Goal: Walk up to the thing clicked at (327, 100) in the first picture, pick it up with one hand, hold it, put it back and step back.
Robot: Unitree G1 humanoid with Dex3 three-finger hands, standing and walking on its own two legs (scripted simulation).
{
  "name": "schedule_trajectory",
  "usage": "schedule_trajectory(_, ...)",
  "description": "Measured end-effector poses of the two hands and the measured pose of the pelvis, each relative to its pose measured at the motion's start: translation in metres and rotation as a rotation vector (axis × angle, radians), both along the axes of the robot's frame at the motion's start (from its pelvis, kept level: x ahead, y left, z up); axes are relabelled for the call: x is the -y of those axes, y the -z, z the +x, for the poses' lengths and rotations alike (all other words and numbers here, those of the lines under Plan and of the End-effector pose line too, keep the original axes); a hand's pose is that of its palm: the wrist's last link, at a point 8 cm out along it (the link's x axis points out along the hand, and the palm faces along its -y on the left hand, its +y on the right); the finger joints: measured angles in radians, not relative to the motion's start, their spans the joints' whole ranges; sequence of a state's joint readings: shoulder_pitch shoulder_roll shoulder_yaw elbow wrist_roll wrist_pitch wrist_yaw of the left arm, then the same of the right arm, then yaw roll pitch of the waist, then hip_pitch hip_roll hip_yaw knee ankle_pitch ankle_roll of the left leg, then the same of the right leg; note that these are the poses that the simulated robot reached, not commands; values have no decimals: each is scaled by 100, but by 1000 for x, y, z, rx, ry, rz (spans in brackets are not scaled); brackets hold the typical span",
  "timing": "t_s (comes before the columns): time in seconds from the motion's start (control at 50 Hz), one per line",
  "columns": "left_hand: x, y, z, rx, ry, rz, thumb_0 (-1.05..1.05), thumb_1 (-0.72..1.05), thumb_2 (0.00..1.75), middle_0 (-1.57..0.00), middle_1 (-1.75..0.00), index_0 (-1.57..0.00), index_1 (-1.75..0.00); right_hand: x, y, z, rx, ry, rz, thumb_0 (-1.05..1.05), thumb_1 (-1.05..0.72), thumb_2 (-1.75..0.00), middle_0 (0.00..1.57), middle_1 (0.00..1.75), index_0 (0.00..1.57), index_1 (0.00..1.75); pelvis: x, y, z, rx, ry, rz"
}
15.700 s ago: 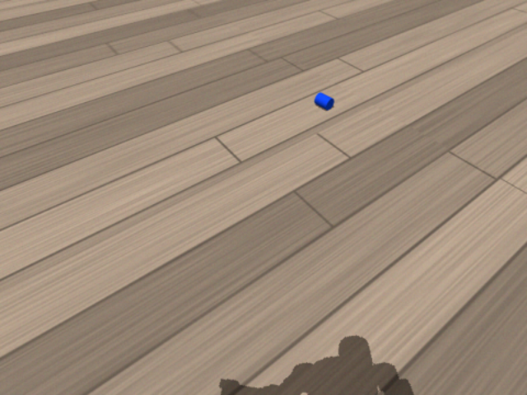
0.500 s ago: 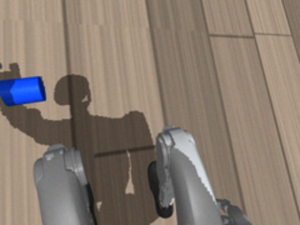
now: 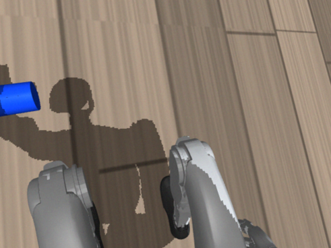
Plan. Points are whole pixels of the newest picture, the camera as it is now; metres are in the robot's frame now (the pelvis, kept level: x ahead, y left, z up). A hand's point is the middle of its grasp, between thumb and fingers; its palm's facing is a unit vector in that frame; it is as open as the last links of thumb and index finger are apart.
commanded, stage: rise first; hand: left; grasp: from above
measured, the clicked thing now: (14, 99) +0.50 +0.32 -0.29
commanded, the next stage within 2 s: approach in 1.28 s
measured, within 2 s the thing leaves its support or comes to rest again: neither
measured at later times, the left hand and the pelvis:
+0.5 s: hand out of the picture +0.45 +0.35 -0.17, palm faces -0.45 -0.10 -0.89, open 14.2 cm; pelvis +0.00 +0.00 -0.01, yaw -1 degrees
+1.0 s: hand out of the picture +0.45 +0.36 -0.17, palm faces -0.45 -0.09 -0.89, open 14.1 cm; pelvis +0.00 +0.00 +0.00, yaw +0 degrees
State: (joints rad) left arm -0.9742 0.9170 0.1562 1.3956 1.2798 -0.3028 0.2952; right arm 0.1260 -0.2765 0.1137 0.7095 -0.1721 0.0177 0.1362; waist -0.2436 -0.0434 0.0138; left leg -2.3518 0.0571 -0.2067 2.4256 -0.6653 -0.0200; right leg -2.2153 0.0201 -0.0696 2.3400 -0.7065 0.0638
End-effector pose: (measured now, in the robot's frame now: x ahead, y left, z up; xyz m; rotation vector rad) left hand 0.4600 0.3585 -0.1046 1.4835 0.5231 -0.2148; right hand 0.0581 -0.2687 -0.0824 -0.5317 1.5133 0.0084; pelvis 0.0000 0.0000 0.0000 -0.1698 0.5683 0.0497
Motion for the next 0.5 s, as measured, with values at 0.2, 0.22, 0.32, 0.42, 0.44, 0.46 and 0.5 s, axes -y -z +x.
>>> schedule_trajectory(0.2,1,7,1,-2,3,-6,0,-54,101,-8,-101,-8,-101,-1,1,2,6,-10,0,0,-92,-90,20,29,20,30,-1,3,0,8,1,-5)
schedule_trajectory(0.22,1,7,1,-2,5,-6,0,-54,101,-8,-101,-8,-101,-1,1,2,5,-11,-1,0,-92,-90,20,29,20,30,-1,3,-1,9,1,-5)
schedule_trajectory(0.32,1,10,2,4,5,-9,0,-54,101,-8,-101,-8,-101,-2,1,0,4,-13,-3,0,-92,-90,20,29,20,30,-2,5,-1,13,2,-9)
schedule_trajectory(0.42,2,11,2,1,3,-7,0,-54,101,-9,-101,-8,-101,-2,1,-3,0,-11,-3,0,-91,-90,20,29,20,30,-2,6,-1,14,3,-10)
schedule_trajectory(0.44,2,12,1,1,4,-6,0,-54,101,-9,-101,-8,-101,-2,1,-3,0,-9,-2,0,-91,-90,20,29,20,30,-2,6,-1,14,3,-10)
schedule_trajectory(0.46,2,12,1,-1,5,-6,0,-54,101,-9,-101,-8,-101,-2,1,-4,-1,-8,-1,0,-91,-90,20,29,20,30,-2,6,-1,14,3,-10)
schedule_trajectory(0.5,2,13,0,-5,5,-5,0,-54,101,-9,-101,-8,-101,-3,1,-4,-3,-9,1,0,-91,-90,20,29,20,30,-2,6,-1,14,3,-9)
